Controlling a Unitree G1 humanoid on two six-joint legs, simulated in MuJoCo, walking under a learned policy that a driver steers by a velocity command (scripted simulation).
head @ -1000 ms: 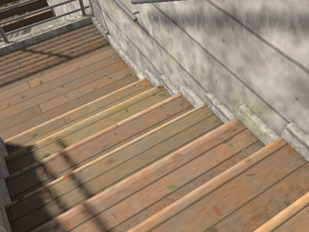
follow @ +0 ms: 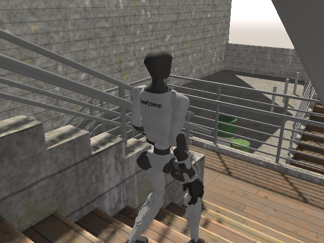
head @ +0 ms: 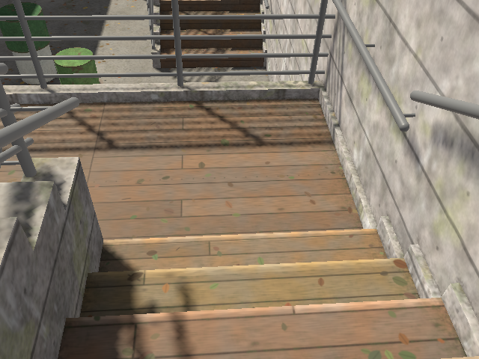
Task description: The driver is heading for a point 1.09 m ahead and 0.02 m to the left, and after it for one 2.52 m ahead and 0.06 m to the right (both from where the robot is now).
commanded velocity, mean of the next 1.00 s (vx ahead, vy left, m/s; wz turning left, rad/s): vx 0.50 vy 0.00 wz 0.15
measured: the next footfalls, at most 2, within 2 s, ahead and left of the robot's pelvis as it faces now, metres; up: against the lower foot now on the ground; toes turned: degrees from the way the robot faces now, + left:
right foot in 0.06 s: +0.19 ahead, -0.14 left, -0.17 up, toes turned +5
left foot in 0.72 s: +0.53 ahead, +0.06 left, -0.34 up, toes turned +8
